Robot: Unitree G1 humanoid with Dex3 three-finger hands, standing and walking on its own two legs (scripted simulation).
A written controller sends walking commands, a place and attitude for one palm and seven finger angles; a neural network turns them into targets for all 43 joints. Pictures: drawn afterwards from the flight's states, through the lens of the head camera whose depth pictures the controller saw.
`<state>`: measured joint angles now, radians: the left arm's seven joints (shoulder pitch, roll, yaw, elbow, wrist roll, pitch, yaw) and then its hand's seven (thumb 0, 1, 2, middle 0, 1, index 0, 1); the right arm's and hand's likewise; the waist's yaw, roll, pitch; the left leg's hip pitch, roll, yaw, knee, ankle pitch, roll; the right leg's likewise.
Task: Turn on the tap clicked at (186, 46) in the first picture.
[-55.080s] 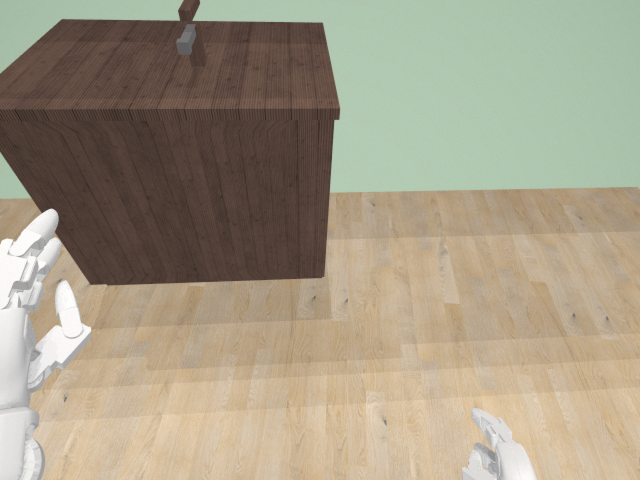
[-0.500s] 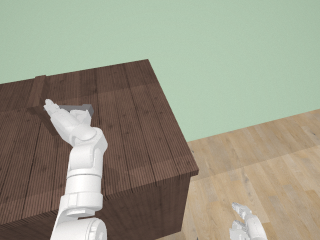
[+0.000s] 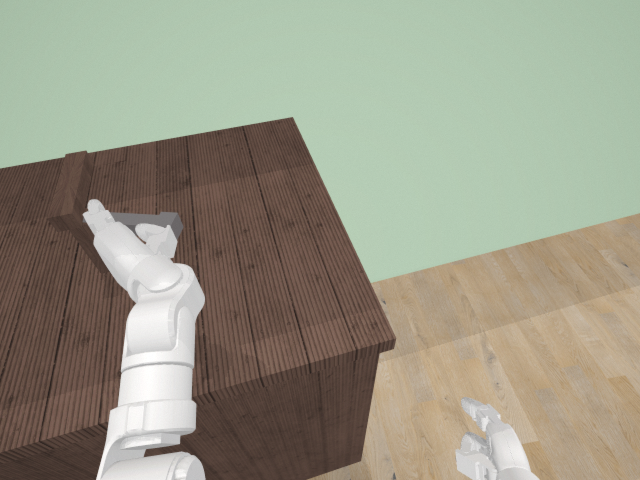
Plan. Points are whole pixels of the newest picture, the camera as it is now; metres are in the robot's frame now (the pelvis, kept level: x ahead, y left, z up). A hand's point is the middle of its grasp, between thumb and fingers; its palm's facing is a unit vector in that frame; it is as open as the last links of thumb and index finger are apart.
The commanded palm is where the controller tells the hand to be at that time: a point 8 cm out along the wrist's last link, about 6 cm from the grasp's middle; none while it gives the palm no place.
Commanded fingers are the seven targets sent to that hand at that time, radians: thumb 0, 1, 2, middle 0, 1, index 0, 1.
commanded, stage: draw the hand back beside the body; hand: left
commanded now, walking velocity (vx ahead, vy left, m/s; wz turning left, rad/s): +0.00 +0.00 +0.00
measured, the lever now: (168, 226) +0.40 +0.26 +0.11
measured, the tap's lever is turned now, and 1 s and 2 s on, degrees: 68 64 64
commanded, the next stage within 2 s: step back with the hand held close in 1.42 s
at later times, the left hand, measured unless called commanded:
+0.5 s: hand (146, 268) +0.28 +0.21 +0.17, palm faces +0.31 -0.91 -0.27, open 7.7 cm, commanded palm +0.23 +0.27 +0.18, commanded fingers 0.00 0.90 0.90 -0.18 -0.24 -0.18 -0.24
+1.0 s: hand (78, 321) +0.21 +0.26 +0.16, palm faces +0.39 -0.86 -0.32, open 7.5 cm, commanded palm +0.17 +0.30 +0.17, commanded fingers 0.00 0.90 0.90 -0.20 -0.30 -0.20 -0.30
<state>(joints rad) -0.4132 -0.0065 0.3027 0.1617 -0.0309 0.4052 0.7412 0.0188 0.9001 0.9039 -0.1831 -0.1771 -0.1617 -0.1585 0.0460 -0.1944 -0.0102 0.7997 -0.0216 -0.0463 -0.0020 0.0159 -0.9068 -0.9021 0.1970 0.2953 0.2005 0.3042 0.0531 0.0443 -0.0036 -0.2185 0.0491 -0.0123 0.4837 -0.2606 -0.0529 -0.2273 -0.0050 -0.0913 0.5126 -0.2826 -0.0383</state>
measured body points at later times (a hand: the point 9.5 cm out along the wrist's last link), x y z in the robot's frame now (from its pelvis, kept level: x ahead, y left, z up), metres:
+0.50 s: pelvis -0.01 +0.01 +0.01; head -0.02 -0.02 +0.45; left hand +0.25 +0.26 +0.18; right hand +0.18 -0.21 -0.09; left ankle +0.00 +0.15 -0.74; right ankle -0.01 -0.09 -0.74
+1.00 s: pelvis -0.01 +0.03 +0.01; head -0.02 +0.00 +0.46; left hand +0.19 +0.30 +0.18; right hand +0.19 -0.19 -0.08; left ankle +0.00 +0.15 -0.74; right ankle -0.01 -0.09 -0.74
